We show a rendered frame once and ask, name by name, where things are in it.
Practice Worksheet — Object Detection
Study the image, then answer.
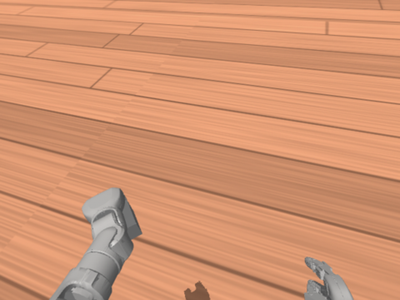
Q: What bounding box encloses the left robot hand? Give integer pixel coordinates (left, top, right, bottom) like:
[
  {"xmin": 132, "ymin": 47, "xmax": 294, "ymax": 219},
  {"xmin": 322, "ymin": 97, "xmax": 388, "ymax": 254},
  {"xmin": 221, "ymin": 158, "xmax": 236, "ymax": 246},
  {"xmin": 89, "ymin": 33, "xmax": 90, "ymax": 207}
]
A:
[{"xmin": 82, "ymin": 187, "xmax": 128, "ymax": 233}]

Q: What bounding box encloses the right robot hand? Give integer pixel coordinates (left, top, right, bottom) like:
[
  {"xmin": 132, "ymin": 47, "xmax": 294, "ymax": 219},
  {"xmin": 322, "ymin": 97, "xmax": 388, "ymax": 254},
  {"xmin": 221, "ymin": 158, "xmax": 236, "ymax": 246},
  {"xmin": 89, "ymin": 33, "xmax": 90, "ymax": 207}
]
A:
[{"xmin": 304, "ymin": 257, "xmax": 354, "ymax": 300}]

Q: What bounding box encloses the left robot arm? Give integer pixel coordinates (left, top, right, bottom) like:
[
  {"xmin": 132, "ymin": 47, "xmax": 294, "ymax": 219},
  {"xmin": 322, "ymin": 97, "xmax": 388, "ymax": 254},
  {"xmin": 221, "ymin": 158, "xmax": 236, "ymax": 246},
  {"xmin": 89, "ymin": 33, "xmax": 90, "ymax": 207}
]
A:
[{"xmin": 49, "ymin": 207, "xmax": 134, "ymax": 300}]

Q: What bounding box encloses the small box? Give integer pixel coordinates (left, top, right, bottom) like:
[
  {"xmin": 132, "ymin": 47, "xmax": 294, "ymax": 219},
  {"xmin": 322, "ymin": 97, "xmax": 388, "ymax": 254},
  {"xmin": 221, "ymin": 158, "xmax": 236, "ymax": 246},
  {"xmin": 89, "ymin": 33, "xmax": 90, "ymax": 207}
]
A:
[{"xmin": 122, "ymin": 200, "xmax": 142, "ymax": 239}]

